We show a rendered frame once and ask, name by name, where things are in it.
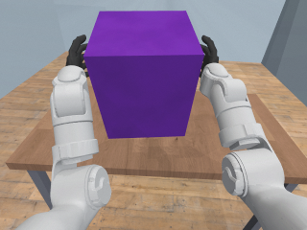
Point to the left robot forearm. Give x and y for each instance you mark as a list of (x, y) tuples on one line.
[(71, 120)]

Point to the robot left upper arm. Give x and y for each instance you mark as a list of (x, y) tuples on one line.
[(77, 195)]

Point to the carton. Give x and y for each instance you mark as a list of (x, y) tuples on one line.
[(144, 67)]

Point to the robot right hand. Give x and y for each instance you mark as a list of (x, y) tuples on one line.
[(210, 52)]

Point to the robot right upper arm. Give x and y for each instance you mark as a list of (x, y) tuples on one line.
[(256, 176)]

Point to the robot left hand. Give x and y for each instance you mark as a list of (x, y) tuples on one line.
[(75, 56)]

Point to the right robot forearm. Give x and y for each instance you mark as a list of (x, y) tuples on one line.
[(228, 96)]

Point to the table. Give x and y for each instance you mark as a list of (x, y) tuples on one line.
[(197, 155)]

